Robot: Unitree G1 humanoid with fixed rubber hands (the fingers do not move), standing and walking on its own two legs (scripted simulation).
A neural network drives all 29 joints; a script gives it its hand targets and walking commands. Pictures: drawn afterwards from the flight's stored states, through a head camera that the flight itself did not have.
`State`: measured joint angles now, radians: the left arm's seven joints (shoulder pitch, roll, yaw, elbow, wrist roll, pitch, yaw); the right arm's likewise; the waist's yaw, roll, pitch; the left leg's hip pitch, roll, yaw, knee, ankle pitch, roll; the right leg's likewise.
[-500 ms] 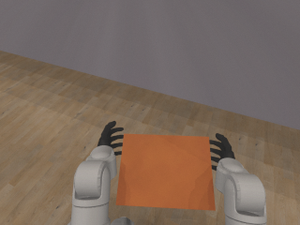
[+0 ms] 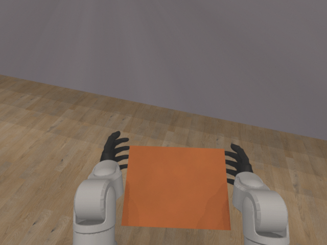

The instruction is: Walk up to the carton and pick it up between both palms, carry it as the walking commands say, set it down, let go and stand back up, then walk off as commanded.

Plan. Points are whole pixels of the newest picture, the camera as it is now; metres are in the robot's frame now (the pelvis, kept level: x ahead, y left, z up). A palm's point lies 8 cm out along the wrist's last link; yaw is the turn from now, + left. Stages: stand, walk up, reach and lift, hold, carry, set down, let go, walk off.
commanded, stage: carry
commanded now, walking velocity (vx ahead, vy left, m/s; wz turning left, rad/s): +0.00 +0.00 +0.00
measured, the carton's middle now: (174, 188) +0.26 +0.01 +0.02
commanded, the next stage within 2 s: none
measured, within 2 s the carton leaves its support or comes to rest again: neither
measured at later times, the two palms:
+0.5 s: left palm (113, 213) +0.15 +0.12 +0.11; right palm (272, 231) +0.14 -0.16 +0.11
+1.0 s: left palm out of the picture +0.09 +0.14 +0.09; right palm out of the picture +0.07 -0.14 +0.09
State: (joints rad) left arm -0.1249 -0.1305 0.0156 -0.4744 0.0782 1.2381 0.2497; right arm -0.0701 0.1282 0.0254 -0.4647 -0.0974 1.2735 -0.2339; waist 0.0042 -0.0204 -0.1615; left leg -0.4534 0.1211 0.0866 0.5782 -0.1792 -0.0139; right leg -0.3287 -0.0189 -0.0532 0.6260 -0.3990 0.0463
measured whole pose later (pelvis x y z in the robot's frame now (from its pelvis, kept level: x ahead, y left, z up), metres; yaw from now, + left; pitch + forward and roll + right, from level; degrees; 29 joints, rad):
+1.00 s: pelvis -0.17 +0.00 -0.01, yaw -2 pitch +1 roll -1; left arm -0.09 -0.13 0.03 -0.39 0.09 1.23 0.23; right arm -0.10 0.13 0.02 -0.37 -0.10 1.29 -0.23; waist -0.02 -0.01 -0.11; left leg -0.51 0.06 0.10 0.56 -0.07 0.03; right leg -0.51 0.01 -0.05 0.93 -0.38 -0.01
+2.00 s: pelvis -0.28 +0.12 +0.00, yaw +18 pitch +5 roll +2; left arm 0.01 -0.13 -0.03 -0.59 0.05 1.20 0.26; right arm -0.02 0.13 0.05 -0.59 -0.09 1.27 -0.25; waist -0.02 -0.03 -0.08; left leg -0.61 0.02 0.08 0.89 -0.36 -0.04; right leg -0.34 -0.23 -0.23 0.59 -0.30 0.06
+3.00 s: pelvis -0.44 +0.29 +0.00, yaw +47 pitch +4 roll +2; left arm -0.01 -0.13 0.00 -0.55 0.05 1.18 0.23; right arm -0.03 0.13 0.06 -0.57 -0.09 1.27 -0.26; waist -0.01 0.02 -0.07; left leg -0.50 0.01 0.07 0.79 -0.40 0.01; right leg -0.38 -0.14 -0.20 0.64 -0.31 -0.01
